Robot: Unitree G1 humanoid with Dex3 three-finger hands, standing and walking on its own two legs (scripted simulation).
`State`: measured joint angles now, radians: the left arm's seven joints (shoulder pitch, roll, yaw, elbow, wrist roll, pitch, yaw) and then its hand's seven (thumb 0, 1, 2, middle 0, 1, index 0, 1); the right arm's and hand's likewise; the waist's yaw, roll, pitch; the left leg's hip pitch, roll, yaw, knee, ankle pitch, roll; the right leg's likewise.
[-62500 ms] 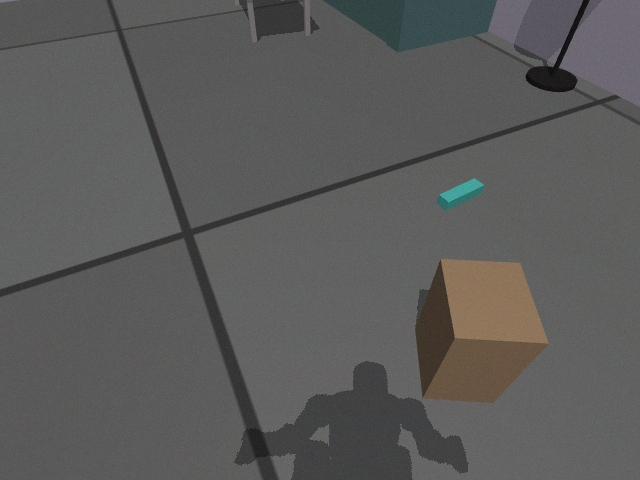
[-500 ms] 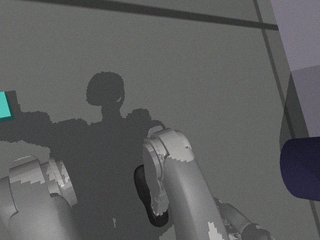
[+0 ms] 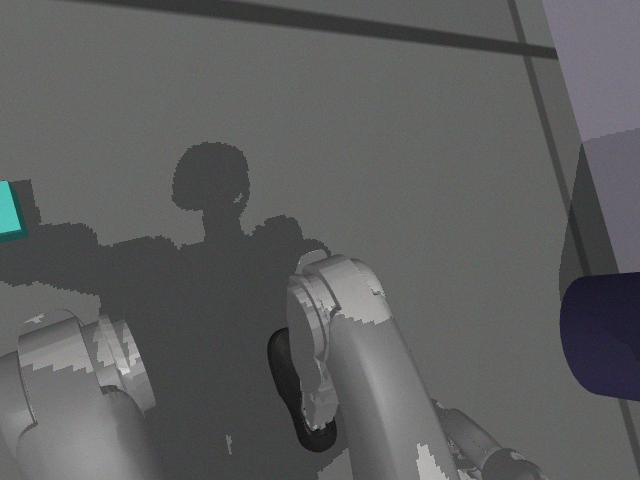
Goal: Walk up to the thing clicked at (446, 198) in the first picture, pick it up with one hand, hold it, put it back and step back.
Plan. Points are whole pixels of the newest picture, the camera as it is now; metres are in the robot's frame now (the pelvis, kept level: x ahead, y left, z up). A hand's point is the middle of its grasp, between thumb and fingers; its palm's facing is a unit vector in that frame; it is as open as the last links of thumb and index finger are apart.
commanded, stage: withdraw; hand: left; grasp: from above
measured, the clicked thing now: out of the picture +0.42 +0.37 -0.27
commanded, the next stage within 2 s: home in 0.98 s
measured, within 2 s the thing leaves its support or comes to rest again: neither
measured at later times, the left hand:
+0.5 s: hand out of the picture +0.42 +0.39 -0.09, palm faces -0.36 -0.09 -0.93, open 14.0 cm
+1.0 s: hand out of the picture +0.41 +0.37 -0.14, palm faces -0.37 -0.12 -0.92, open 13.9 cm
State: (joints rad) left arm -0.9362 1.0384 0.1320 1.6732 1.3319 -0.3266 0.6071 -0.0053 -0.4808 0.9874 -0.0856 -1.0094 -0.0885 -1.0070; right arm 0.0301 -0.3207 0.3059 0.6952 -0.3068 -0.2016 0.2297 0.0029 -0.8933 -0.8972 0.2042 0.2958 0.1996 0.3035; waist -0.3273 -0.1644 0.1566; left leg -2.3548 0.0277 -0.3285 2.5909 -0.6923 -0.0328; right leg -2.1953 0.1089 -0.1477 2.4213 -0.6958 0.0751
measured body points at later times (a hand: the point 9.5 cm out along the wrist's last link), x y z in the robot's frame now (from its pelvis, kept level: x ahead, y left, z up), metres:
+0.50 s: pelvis +0.00 -0.01 +0.04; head +0.21 +0.10 +0.43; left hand +0.43 +0.39 -0.04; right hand +0.13 -0.25 -0.06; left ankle +0.07 +0.14 -0.26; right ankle +0.11 -0.13 -0.26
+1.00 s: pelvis -0.01 -0.01 +0.02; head +0.21 +0.11 +0.39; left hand +0.42 +0.37 -0.09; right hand +0.08 -0.28 -0.07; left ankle +0.07 +0.14 -0.26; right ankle +0.11 -0.13 -0.26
